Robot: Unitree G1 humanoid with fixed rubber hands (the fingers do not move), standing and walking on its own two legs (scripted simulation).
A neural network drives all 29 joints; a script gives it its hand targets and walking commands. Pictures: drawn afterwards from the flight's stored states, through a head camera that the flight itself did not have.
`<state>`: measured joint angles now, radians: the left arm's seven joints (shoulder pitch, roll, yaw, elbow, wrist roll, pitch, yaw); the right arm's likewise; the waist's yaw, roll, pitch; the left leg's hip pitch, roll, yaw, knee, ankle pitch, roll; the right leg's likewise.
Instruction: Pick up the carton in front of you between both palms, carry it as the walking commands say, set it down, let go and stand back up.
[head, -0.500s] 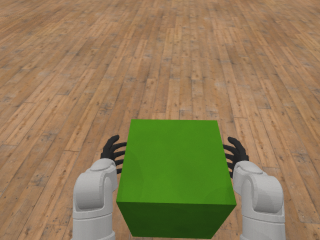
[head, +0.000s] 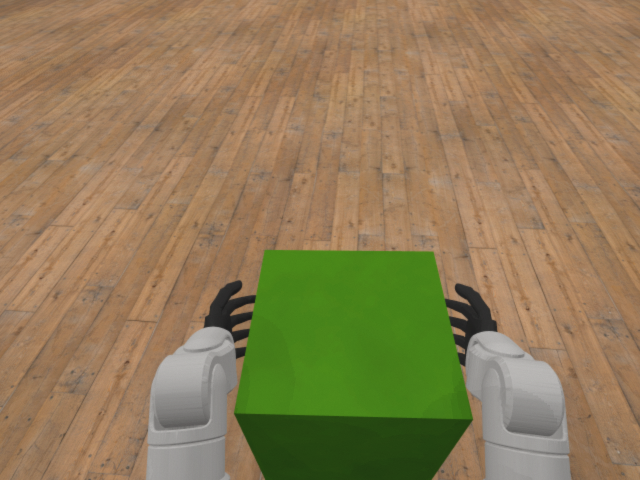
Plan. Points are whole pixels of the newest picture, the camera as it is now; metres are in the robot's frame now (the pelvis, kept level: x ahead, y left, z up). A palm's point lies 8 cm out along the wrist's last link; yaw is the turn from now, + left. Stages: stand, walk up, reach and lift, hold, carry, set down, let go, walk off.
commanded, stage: carry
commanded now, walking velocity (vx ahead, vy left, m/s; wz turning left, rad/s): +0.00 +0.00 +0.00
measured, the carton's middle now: (346, 373) +0.26 +0.00 +0.01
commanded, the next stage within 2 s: hold in 0.88 s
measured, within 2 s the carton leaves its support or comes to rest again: neither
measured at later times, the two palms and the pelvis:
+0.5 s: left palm (224, 385) +0.22 +0.14 +0.04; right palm (484, 392) +0.22 -0.15 +0.04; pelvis -0.05 +0.00 +0.00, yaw +0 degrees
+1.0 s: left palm (227, 395) +0.21 +0.14 +0.04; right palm (491, 402) +0.21 -0.16 +0.04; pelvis -0.07 -0.01 +0.01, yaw -2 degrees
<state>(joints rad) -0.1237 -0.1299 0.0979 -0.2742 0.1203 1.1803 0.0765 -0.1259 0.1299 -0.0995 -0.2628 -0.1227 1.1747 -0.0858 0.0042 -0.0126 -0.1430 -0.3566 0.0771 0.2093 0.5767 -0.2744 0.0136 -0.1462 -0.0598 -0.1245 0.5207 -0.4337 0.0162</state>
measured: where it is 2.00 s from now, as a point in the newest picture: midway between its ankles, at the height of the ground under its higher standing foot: outside the picture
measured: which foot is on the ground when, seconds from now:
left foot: down 0.00-1.00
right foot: down 0.00-1.00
